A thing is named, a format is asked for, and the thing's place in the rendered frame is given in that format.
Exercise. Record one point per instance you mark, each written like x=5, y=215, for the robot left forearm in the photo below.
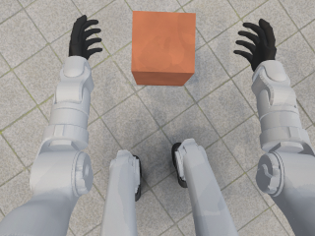
x=67, y=129

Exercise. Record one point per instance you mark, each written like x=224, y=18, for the left robot hand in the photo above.
x=78, y=45

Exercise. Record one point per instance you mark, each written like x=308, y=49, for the carton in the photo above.
x=163, y=48

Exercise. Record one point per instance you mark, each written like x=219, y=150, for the robot left upper arm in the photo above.
x=58, y=179

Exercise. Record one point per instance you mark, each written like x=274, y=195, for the robot right forearm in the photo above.
x=279, y=118

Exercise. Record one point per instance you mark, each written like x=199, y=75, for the robot right upper arm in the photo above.
x=289, y=179

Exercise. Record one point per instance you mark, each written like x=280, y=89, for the robot right shin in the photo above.
x=191, y=142

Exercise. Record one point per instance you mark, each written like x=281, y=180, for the right robot hand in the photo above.
x=264, y=48

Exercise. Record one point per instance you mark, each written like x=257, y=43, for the robot left thigh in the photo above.
x=119, y=211

